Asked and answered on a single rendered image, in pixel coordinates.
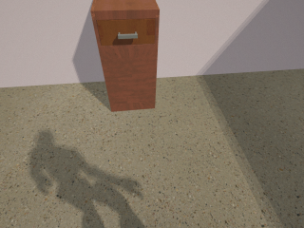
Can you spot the drawer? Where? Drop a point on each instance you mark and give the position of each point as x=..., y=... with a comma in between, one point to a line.
x=110, y=28

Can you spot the cabinet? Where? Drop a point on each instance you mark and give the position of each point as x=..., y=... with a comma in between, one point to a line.
x=130, y=71

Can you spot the handle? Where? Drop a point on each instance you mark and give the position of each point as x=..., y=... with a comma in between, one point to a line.
x=128, y=35

